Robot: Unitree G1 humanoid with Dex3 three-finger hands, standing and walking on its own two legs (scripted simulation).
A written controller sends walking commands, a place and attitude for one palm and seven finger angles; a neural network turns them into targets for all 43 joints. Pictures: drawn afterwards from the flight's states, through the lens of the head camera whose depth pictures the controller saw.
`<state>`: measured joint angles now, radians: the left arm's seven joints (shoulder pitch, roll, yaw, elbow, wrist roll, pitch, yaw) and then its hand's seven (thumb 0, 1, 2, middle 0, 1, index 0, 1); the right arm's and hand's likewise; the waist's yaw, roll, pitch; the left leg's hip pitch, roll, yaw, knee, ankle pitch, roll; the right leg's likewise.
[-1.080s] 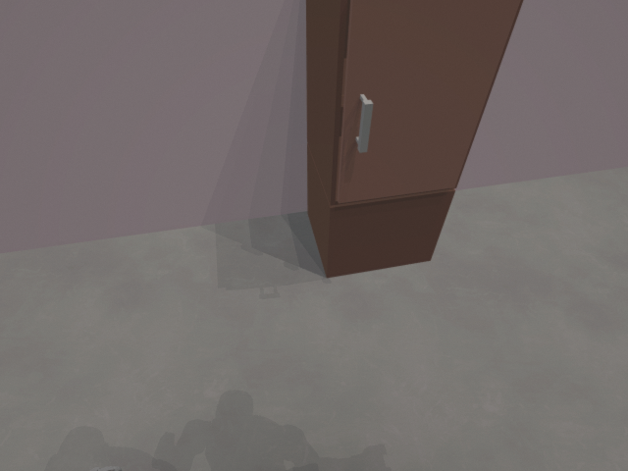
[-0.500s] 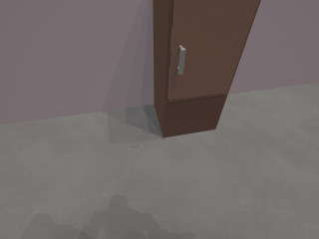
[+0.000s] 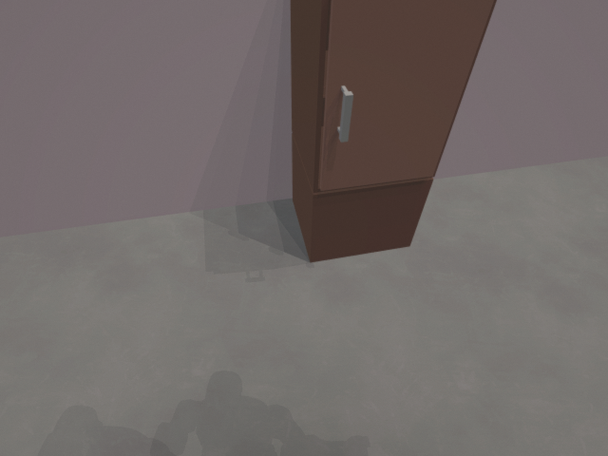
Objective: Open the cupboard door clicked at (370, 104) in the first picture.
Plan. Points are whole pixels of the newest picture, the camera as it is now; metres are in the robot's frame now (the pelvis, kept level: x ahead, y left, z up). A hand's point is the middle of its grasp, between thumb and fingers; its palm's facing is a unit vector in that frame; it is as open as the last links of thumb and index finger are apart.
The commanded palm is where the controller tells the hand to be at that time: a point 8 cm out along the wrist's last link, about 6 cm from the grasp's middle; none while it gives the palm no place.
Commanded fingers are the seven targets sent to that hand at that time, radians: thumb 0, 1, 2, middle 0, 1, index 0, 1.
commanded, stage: look at it before walking up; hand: left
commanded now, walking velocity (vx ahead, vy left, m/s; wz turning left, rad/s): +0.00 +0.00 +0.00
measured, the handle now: (343, 114) +0.97 -0.06 -0.05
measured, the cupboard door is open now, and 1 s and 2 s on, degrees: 0 0 0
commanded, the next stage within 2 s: walk to a spot facing it in 0.36 s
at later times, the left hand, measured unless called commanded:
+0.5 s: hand out of the picture +0.08 +0.25 -0.15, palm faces -0.02 -0.94 -0.34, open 7.4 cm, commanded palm none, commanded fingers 0.00 0.90 0.90 -0.20 -0.30 -0.20 -0.30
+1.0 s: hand out of the picture +0.06 +0.16 -0.18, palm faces -0.17 -0.95 -0.25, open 7.3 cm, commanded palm none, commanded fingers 0.00 0.90 0.90 -0.20 -0.30 -0.20 -0.30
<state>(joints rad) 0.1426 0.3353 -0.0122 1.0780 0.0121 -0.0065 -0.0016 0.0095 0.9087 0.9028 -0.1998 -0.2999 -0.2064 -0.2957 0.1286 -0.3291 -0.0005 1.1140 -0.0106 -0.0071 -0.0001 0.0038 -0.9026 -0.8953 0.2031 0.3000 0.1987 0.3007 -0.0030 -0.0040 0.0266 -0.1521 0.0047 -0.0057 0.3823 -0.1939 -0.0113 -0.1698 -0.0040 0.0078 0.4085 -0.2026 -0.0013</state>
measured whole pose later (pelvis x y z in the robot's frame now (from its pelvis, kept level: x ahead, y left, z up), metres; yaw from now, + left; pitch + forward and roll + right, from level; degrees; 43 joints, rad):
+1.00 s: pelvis -0.02 -0.02 -0.02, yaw -13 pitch -1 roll +2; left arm 0.27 0.19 0.03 0.92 0.02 0.04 0.00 0.01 0.91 0.90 -0.20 -0.30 -0.21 -0.30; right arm 0.15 -0.23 -0.06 0.97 -0.01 0.06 -0.02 0.01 -0.90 -0.90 0.20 0.30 0.20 0.30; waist 0.03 0.02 0.10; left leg -0.47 0.05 0.01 1.10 -0.41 -0.05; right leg -0.34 0.06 0.02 0.64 -0.29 -0.07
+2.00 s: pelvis -0.01 -0.02 +0.00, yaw -49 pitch +0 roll +0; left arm 0.31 0.20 0.04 0.96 0.02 -0.02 -0.02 0.01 0.91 0.90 -0.20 -0.30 -0.21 -0.30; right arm 0.24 -0.25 -0.07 0.94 -0.03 0.02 0.02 0.01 -0.91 -0.90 0.20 0.30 0.19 0.30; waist -0.01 0.01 0.03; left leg -0.54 0.13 0.06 0.96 -0.28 -0.08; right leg -0.14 0.03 0.03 0.44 -0.29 -0.02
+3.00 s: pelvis +0.18 -0.33 -0.01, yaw -77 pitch +0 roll -1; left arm 0.24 0.21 0.06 1.03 0.02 -0.05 0.00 -0.01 0.94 0.90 -0.20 -0.30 -0.21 -0.30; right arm 0.19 -0.16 -0.06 0.96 -0.03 -0.02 0.00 0.00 -0.91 -0.90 0.20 0.30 0.19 0.30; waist -0.02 0.01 0.02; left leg -0.55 0.17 0.09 0.91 -0.26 -0.06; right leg -0.21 0.04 -0.09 0.47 -0.27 -0.05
